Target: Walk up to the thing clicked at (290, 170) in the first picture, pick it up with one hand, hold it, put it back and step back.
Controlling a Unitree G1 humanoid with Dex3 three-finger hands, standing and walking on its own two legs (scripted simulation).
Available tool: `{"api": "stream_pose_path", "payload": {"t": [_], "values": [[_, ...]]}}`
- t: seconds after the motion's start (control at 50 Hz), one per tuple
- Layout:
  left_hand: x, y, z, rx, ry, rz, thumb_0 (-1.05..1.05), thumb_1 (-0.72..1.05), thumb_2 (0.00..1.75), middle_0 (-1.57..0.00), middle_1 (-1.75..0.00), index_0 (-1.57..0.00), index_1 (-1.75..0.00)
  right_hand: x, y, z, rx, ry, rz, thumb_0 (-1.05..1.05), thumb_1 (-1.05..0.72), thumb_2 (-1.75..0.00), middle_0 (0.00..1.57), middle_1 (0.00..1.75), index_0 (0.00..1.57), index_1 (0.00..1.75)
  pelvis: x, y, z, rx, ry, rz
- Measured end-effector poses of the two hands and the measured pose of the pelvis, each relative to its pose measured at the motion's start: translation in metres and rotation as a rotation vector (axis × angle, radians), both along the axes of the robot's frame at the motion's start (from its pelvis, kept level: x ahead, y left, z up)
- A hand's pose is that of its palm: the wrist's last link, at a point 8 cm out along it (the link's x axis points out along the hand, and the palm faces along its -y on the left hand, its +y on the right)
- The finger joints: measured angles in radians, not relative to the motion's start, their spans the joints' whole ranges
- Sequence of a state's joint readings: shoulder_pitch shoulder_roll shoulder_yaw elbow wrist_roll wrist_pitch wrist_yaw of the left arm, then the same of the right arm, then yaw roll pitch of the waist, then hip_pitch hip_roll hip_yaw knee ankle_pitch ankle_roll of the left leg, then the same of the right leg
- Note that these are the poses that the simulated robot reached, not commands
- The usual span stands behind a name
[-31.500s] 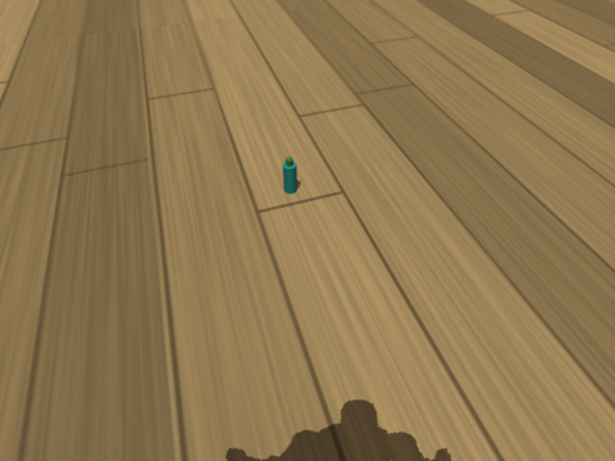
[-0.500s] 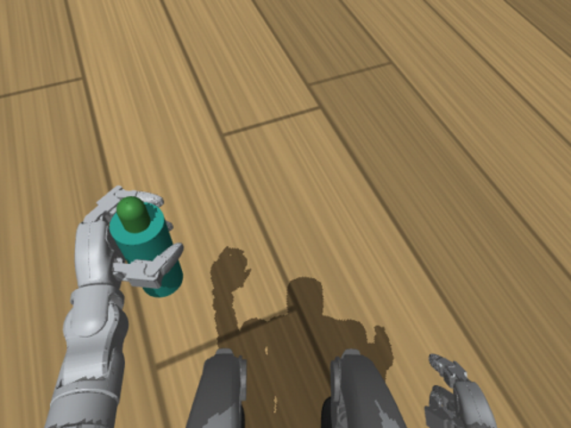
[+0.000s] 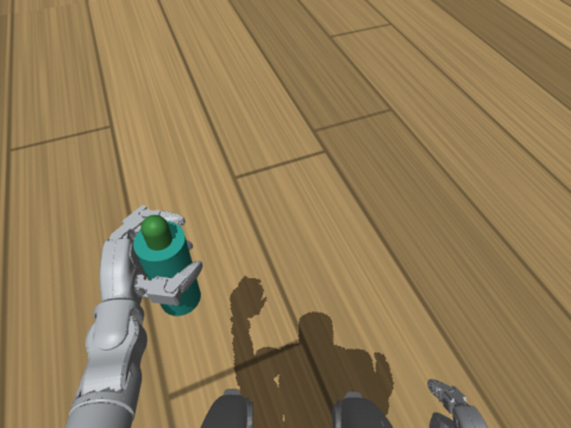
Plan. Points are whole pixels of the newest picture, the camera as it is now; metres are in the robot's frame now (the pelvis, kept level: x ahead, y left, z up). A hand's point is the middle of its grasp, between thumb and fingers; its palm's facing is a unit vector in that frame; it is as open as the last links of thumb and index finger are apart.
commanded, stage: lift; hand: left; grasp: from the side
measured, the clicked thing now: (168, 264) +0.34 +0.18 +0.01
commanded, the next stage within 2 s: hold in 0.46 s
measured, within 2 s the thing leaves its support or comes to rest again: neither
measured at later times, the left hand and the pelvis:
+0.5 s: hand (174, 242) +0.35 +0.16 +0.06, palm faces +0.15 -0.99 -0.02, open 9.1 cm; pelvis +0.01 -0.01 +0.03, yaw +0 degrees
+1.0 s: hand (171, 235) +0.35 +0.16 +0.08, palm faces +0.15 -0.99 -0.02, open 9.1 cm; pelvis +0.02 -0.01 +0.04, yaw +0 degrees
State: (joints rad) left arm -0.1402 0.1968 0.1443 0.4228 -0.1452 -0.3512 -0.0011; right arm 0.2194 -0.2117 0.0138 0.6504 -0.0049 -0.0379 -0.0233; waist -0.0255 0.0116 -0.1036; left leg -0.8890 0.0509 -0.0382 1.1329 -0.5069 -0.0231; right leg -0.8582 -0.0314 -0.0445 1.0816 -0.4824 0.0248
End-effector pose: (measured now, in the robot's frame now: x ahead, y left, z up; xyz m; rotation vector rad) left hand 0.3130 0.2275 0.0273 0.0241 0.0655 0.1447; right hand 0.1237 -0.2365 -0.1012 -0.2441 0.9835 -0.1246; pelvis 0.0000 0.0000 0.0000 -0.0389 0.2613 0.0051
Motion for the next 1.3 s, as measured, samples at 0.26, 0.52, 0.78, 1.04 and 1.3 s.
{"api": "stream_pose_path", "payload": {"t": [0.26, 0.52, 0.78, 1.04, 1.3], "values": [[0.004, -0.010, 0.023, -0.005, -0.006, 0.008, 0.03, -0.26, 1.12, -0.82, -1.05, -0.76, -1.05, 0.011, -0.006, 0.021, -0.001, -0.021, -0.001, 0.01, -0.91, -0.90, 0.21, 0.30, 0.20, 0.30, 0.009, -0.007, 0.020, 0.009, -0.053, 0.003], [0.007, -0.015, 0.035, -0.008, -0.014, 0.010, 0.03, -0.26, 1.12, -0.82, -1.05, -0.76, -1.05, 0.015, -0.015, 0.033, -0.011, -0.017, -0.010, 0.01, -0.91, -0.90, 0.20, 0.30, 0.20, 0.30, 0.015, -0.010, 0.031, 0.016, -0.085, 0.002], [0.009, -0.016, 0.046, -0.011, -0.021, 0.011, 0.03, -0.26, 1.12, -0.82, -1.05, -0.76, -1.05, 0.015, -0.015, 0.039, -0.002, -0.012, -0.020, 0.01, -0.92, -0.90, 0.20, 0.30, 0.20, 0.30, 0.020, -0.010, 0.038, 0.018, -0.111, 0.000], [0.005, -0.014, 0.054, -0.007, -0.028, 0.006, 0.03, -0.26, 1.12, -0.82, -1.05, -0.76, -1.05, 0.017, -0.011, 0.047, 0.001, -0.029, -0.021, 0.01, -0.92, -0.90, 0.20, 0.30, 0.20, 0.30, 0.019, -0.008, 0.043, 0.018, -0.138, -0.001], [0.000, -0.010, 0.060, -0.010, -0.031, 0.007, 0.03, -0.26, 1.12, -0.82, -1.05, -0.76, -1.05, 0.019, -0.005, 0.054, 0.004, -0.054, -0.014, 0.01, -0.92, -0.90, 0.20, 0.30, 0.20, 0.30, 0.017, -0.003, 0.048, 0.016, -0.160, 0.000]]}}
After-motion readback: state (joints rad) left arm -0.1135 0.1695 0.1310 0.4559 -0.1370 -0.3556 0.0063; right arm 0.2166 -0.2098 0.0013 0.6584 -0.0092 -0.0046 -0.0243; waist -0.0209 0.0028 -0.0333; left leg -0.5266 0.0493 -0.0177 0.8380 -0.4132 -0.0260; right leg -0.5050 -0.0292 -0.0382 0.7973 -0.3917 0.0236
